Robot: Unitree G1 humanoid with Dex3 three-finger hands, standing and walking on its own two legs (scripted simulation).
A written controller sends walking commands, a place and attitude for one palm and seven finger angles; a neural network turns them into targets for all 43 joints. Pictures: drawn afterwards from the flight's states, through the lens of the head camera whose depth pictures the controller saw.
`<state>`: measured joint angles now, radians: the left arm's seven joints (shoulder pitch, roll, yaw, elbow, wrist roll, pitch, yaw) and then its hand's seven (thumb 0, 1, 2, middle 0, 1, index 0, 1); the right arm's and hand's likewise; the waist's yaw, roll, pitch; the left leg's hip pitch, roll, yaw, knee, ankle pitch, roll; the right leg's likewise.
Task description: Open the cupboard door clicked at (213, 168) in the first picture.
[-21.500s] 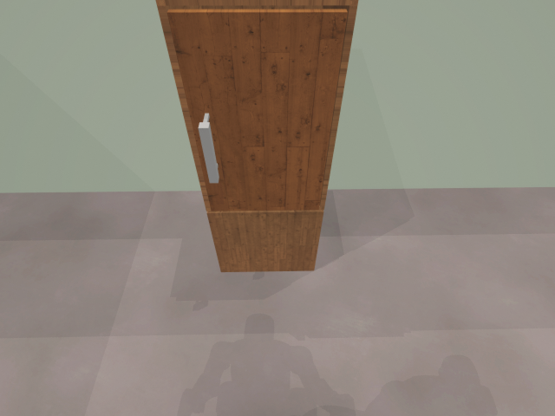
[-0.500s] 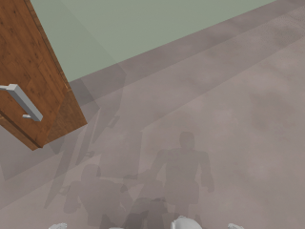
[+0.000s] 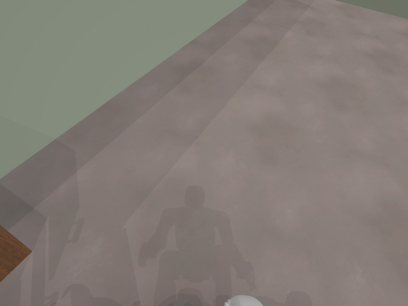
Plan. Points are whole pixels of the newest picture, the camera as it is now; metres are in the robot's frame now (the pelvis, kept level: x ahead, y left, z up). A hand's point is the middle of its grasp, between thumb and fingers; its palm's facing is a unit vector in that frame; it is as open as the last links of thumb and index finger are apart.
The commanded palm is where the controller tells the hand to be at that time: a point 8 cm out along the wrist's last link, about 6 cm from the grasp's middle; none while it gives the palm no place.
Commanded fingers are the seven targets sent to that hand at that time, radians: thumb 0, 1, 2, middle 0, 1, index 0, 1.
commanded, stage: walk to a spot facing it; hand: left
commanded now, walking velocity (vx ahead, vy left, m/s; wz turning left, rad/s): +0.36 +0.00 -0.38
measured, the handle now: out of the picture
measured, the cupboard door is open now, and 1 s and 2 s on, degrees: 51 51 51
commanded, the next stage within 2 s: turn to face it in 1.24 s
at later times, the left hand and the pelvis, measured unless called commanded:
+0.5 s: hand (157, 251) +0.27 +0.11 -0.16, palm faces -0.10 -0.97 -0.23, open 7.2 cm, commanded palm none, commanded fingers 0.00 0.90 0.90 -0.20 -0.30 -0.20 -0.30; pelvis +0.20 -0.08 +0.01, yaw -8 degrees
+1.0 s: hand (189, 165) +0.53 +0.05 -0.16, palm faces -0.17 -0.96 -0.23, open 7.4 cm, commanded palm none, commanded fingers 0.00 0.90 0.90 -0.20 -0.30 -0.20 -0.30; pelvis +0.42 -0.13 -0.01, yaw -11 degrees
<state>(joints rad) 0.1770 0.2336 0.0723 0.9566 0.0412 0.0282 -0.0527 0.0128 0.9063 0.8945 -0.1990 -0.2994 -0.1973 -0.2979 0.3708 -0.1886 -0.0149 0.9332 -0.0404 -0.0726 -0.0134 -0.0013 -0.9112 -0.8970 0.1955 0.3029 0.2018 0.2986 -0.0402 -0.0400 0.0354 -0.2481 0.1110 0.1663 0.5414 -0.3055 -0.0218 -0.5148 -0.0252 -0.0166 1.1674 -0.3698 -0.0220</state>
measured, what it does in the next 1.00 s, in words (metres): walks ahead: right foot, then left foot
